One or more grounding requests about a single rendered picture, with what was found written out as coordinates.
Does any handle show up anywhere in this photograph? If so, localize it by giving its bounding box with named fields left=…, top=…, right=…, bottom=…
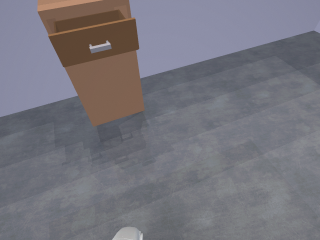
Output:
left=89, top=40, right=112, bottom=53

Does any drawer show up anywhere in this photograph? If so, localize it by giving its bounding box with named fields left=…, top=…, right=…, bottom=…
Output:
left=48, top=9, right=140, bottom=68

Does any cabinet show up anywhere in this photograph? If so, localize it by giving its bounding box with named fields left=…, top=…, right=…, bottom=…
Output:
left=37, top=0, right=145, bottom=127

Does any robot left thigh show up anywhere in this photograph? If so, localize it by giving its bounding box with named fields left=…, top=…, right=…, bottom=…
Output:
left=112, top=227, right=143, bottom=240

